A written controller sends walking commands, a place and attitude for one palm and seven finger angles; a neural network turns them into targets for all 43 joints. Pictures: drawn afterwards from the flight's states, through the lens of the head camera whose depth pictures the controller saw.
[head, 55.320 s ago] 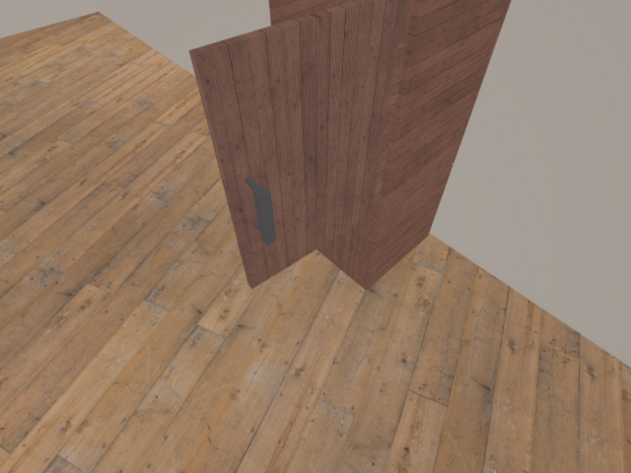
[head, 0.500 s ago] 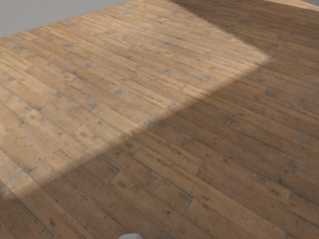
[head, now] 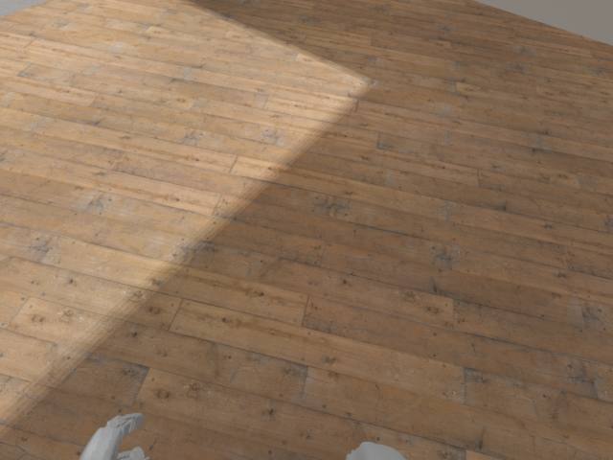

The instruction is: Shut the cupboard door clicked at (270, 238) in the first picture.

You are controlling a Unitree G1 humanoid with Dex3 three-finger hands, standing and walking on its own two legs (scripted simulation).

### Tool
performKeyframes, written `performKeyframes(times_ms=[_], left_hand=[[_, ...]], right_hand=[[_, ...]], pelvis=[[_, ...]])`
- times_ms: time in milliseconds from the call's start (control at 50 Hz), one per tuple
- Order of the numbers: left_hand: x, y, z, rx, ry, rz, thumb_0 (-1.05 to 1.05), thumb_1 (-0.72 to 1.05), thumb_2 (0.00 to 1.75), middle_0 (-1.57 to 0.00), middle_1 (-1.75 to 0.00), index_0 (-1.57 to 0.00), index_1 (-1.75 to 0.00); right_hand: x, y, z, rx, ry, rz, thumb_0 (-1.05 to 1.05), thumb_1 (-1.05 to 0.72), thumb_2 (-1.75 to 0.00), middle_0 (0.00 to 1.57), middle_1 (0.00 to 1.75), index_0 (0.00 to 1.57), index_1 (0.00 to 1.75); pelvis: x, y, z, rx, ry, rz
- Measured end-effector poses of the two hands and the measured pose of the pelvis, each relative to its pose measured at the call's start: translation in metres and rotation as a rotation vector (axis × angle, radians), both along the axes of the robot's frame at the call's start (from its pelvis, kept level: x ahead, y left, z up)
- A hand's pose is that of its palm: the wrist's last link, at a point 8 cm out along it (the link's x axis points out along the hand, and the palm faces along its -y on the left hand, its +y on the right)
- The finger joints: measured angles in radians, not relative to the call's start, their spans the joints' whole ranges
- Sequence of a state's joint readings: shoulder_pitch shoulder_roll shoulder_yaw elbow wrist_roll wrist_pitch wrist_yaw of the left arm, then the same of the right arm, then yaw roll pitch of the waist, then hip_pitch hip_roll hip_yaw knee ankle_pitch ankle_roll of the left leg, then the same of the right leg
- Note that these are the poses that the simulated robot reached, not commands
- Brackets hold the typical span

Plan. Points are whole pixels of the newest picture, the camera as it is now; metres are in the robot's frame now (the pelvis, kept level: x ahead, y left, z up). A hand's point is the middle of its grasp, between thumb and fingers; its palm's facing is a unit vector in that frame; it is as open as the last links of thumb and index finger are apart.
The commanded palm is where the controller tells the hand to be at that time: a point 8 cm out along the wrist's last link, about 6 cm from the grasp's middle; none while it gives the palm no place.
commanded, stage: turn to face it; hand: left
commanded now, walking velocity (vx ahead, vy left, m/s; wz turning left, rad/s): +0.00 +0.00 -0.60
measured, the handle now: out of the picture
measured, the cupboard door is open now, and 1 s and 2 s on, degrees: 30 30 30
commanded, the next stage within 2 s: none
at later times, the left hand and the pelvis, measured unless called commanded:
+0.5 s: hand (194, 444) +0.16 +0.17 -0.19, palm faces -0.27 -0.95 -0.19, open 7.4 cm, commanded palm none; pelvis +0.03 +0.00 -0.02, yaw -18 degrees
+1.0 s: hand (255, 384) +0.24 +0.09 -0.16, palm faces -0.57 -0.78 -0.27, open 7.4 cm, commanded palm none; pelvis +0.04 -0.02 -0.01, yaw -36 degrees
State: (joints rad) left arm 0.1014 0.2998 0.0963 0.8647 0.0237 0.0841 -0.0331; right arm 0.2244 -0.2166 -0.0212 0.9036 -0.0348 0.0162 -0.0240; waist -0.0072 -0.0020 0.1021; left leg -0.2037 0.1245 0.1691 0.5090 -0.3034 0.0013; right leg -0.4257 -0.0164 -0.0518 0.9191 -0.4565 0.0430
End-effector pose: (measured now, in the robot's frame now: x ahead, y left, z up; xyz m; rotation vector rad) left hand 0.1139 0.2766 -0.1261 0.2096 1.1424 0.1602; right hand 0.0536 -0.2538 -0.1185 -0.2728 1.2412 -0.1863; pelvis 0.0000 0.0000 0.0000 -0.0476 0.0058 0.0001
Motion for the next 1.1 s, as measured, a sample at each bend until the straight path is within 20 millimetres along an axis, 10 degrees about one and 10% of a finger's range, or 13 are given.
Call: performKeyframes(times_ms=[160,320,500,680,900,1100], left_hand=[[0.063,-0.051,0.003,0.038,-0.093,-0.180,0.01,0.91,0.90,-0.20,-0.30,-0.20,-0.30],[0.045,-0.077,-0.003,0.003,0.027,-0.236,0.01,0.91,0.90,-0.20,-0.30,-0.21,-0.30],[0.050,-0.054,-0.035,-0.046,0.131,-0.269,0.01,0.90,0.90,-0.20,-0.30,-0.21,-0.30],[0.098,-0.057,-0.016,-0.026,0.115,-0.377,0.01,0.91,0.90,-0.20,-0.30,-0.20,-0.30],[0.152,-0.130,-0.005,0.033,-0.026,-0.592,0.01,0.91,0.90,-0.20,-0.30,-0.20,-0.30],[0.154,-0.148,-0.013,0.001,0.064,-0.690,0.01,0.90,0.90,-0.20,-0.30,-0.21,-0.30]], right_hand=[[-0.045,-0.033,-0.037,0.050,0.057,-0.163,0.00,-0.90,-0.90,0.20,0.30,0.20,0.30],[-0.031,-0.044,-0.020,0.028,0.002,-0.235,0.00,-0.91,-0.90,0.20,0.30,0.20,0.30],[-0.008,-0.020,-0.004,-0.035,-0.108,-0.274,0.00,-0.90,-0.90,0.20,0.30,0.20,0.30],[-0.049,0.003,0.005,-0.014,-0.049,-0.387,0.00,-0.90,-0.90,0.20,0.30,0.20,0.30],[-0.125,-0.019,-0.037,0.039,0.028,-0.613,0.00,-0.90,-0.90,0.20,0.30,0.20,0.30],[-0.110,-0.024,-0.007,-0.017,-0.063,-0.690,0.00,-0.91,-0.90,0.20,0.30,0.20,0.30]], pelvis=[[0.007,-0.023,-0.021,0.031,0.003,-0.107],[0.013,-0.021,-0.008,0.048,0.007,-0.192],[0.031,0.004,-0.016,0.034,0.020,-0.307],[0.038,0.005,-0.001,0.004,0.006,-0.428],[0.033,-0.020,-0.021,0.020,-0.008,-0.565],[0.047,-0.016,-0.008,0.046,0.003,-0.682]])
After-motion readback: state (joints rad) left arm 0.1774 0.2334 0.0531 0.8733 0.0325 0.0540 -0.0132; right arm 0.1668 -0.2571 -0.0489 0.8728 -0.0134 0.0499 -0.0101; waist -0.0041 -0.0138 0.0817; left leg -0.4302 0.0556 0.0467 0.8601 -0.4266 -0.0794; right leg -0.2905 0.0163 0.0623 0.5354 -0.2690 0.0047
